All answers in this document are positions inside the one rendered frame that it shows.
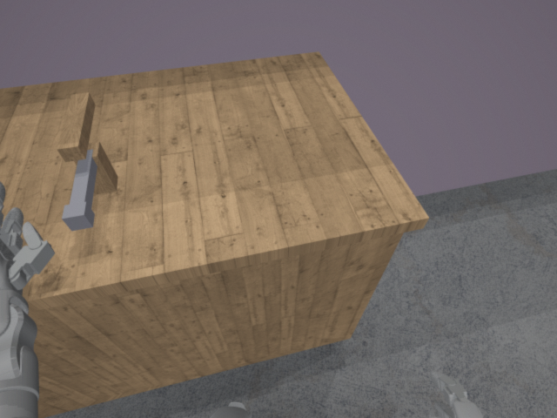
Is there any counter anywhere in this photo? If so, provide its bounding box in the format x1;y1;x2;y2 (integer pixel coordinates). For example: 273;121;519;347
0;51;429;418

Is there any robot right hand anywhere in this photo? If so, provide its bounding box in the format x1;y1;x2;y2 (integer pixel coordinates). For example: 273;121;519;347
428;370;483;418

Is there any left robot forearm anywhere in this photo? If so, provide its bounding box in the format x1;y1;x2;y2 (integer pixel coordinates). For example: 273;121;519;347
0;289;39;418

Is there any robot left hand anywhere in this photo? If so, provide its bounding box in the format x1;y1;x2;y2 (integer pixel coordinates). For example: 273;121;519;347
0;182;55;295

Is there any tap lever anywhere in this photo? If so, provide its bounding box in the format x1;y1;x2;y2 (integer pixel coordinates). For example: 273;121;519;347
62;149;97;231

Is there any robot left shin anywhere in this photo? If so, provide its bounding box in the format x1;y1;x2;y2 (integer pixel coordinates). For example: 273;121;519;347
228;402;246;411

